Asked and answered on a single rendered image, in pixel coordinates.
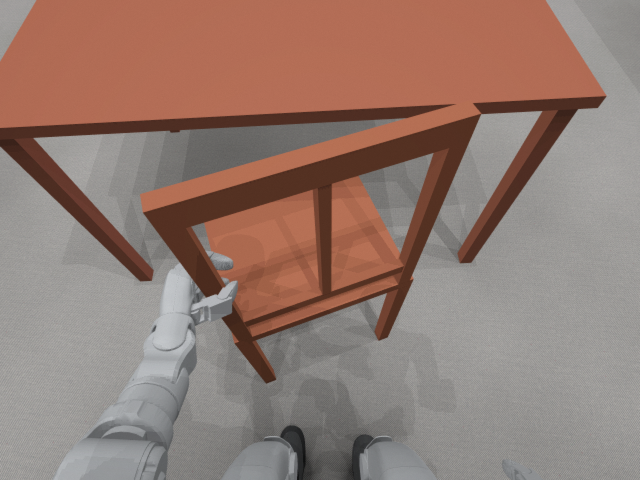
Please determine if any robot left forearm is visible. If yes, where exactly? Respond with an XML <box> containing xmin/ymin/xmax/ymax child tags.
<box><xmin>52</xmin><ymin>313</ymin><xmax>197</xmax><ymax>480</ymax></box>

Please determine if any robot left hand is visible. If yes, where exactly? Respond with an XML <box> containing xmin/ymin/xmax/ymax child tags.
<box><xmin>159</xmin><ymin>251</ymin><xmax>238</xmax><ymax>326</ymax></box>

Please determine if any left robot upper arm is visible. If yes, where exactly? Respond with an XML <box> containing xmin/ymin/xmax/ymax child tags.
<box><xmin>58</xmin><ymin>438</ymin><xmax>168</xmax><ymax>480</ymax></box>

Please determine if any robot right hand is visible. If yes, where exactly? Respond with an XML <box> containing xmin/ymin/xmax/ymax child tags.
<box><xmin>502</xmin><ymin>459</ymin><xmax>543</xmax><ymax>480</ymax></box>

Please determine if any chair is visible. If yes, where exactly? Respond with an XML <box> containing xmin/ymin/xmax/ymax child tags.
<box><xmin>140</xmin><ymin>100</ymin><xmax>481</xmax><ymax>384</ymax></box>

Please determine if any left robot foot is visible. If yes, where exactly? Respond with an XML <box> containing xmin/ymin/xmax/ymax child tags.
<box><xmin>280</xmin><ymin>425</ymin><xmax>305</xmax><ymax>480</ymax></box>

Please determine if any robot right thigh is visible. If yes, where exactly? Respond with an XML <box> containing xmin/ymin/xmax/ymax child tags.
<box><xmin>359</xmin><ymin>441</ymin><xmax>437</xmax><ymax>480</ymax></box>

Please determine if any table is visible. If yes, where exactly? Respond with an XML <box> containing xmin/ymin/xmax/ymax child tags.
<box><xmin>0</xmin><ymin>0</ymin><xmax>606</xmax><ymax>281</ymax></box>

